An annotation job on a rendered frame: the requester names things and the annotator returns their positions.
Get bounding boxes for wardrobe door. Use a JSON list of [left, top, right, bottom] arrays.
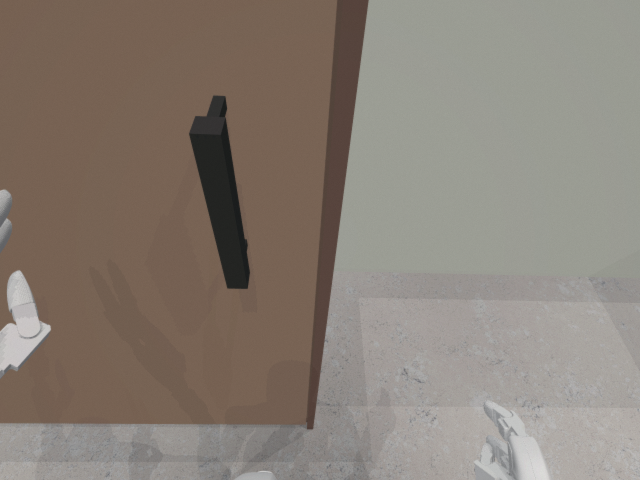
[[0, 0, 337, 425]]

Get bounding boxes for right robot hand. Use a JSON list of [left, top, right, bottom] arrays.
[[474, 400, 552, 480]]

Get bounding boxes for handle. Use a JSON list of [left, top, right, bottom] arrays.
[[189, 96, 250, 289]]

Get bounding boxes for left robot hand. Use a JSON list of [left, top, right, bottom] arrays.
[[0, 190, 51, 379]]

